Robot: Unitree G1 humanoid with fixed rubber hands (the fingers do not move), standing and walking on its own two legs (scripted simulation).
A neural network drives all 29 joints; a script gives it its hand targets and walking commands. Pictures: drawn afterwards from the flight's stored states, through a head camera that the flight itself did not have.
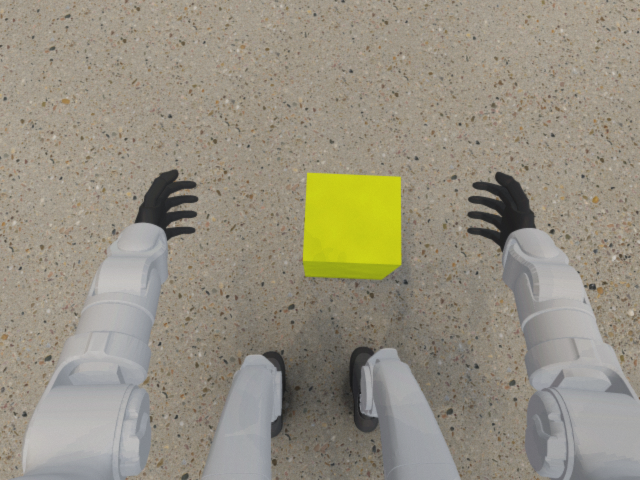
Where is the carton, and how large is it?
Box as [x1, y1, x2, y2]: [303, 173, 400, 279]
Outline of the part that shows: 307,173 303,245 303,265 305,276 381,279 400,265 400,177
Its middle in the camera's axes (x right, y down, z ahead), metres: +0.06 -0.03 +0.97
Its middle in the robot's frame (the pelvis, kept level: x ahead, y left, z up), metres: +0.52 -0.08 -0.56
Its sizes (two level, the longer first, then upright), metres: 0.210 0.200 0.250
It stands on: the floor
